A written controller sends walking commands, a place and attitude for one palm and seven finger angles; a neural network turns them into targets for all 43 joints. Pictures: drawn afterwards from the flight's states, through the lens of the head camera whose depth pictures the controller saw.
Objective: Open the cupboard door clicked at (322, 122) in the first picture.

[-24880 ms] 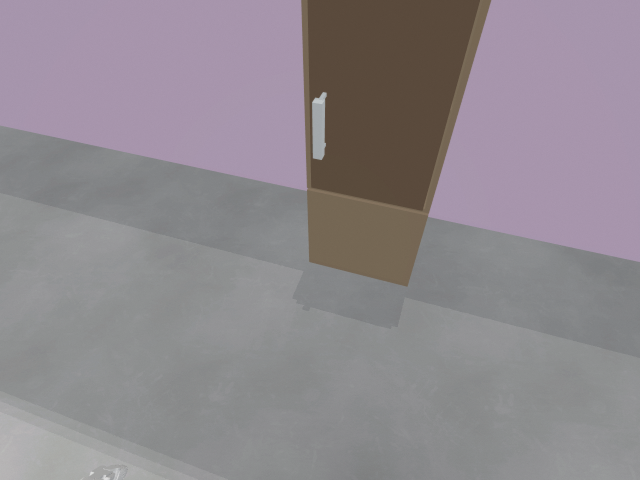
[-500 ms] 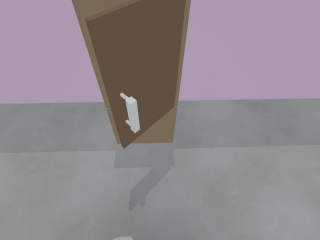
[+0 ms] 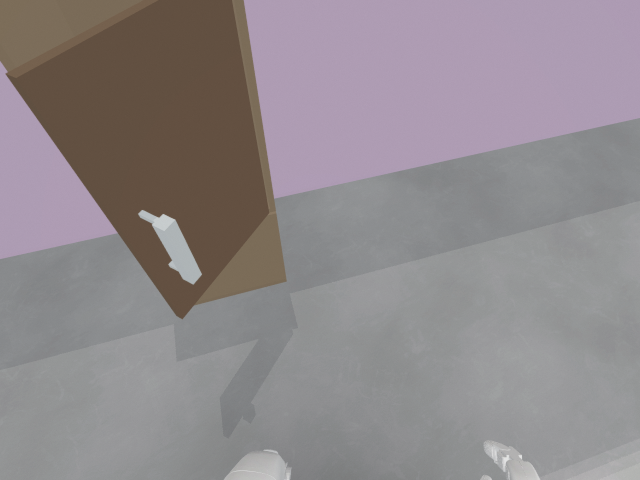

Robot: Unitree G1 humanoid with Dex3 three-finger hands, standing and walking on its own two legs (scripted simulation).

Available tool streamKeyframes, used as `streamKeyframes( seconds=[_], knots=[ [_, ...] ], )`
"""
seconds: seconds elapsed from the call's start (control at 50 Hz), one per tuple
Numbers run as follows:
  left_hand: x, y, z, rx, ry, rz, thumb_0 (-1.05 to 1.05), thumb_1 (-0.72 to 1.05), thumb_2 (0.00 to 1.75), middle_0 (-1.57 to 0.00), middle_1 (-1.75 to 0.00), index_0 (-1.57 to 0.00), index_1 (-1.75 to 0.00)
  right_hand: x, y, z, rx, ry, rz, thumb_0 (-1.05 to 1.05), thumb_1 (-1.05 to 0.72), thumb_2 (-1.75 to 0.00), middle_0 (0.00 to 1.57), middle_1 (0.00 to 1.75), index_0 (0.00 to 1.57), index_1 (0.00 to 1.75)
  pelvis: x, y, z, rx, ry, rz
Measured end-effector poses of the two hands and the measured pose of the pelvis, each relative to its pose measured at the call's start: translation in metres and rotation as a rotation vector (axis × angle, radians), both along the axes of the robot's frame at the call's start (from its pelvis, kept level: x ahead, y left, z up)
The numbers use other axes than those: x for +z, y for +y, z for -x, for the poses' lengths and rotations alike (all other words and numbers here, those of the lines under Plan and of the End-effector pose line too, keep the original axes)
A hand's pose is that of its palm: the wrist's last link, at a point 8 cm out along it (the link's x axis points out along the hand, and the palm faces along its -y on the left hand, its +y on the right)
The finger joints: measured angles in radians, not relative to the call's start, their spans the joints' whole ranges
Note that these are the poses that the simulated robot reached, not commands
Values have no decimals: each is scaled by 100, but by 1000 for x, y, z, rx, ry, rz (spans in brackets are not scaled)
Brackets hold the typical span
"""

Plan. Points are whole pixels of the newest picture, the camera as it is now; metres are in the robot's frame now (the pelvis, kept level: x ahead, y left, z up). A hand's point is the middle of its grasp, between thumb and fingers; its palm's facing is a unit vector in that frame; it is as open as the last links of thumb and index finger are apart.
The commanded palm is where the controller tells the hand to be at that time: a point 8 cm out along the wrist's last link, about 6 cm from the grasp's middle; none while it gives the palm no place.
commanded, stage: walk to a spot facing it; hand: left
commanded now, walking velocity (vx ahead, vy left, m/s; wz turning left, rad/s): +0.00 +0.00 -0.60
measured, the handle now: (170, 247) +0.47 +0.32 -0.10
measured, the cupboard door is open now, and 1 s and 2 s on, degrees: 45 45 45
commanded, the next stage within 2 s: none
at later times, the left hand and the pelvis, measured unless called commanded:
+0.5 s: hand (218, 443) +0.18 +0.17 -0.16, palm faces -0.32 -0.90 -0.29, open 7.3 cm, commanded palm none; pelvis +0.00 +0.00 -0.02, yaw -19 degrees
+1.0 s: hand (260, 431) +0.20 +0.12 -0.17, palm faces -0.56 -0.81 -0.17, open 7.4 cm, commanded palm none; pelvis +0.02 +0.00 +0.00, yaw -36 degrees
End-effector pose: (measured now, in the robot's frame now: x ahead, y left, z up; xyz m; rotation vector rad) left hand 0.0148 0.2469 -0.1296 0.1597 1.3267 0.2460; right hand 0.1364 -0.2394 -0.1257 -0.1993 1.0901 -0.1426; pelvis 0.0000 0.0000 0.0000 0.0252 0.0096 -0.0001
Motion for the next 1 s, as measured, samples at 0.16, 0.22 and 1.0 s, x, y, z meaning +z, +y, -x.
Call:
streamKeyframes(
  seconds=[0.16,0.22,1.0],
  knots=[
    [-24,28,-27,-77,13,41,1,91,90,-20,-30,-21,-30,7,18,10,-47,-57,51,1,-91,-90,20,30,20,30,-12,26,-6,-87,19,34],
    [-21,36,-49,-135,-2,40,1,91,90,-20,-30,-20,-30,9,20,38,-67,-4,64,1,-91,-90,20,30,20,30,-7,28,-5,-129,11,35],
    [-10,-85,-206,-706,-56,107,1,91,90,-20,-30,-20,-30,7,20,220,-654,140,-3,1,-91,-90,20,30,21,30,2,-2,-21,-632,26,41]
  ],
)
